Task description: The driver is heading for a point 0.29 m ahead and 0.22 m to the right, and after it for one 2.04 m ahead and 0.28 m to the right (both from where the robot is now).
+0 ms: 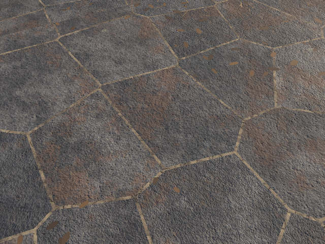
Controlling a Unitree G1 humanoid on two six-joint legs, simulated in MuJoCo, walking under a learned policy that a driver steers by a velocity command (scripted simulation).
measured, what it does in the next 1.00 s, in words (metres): walks ahead, turning right: right foot, then left foot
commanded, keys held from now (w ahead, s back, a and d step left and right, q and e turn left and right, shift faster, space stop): w+e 0.30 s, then e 0.56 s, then q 0.14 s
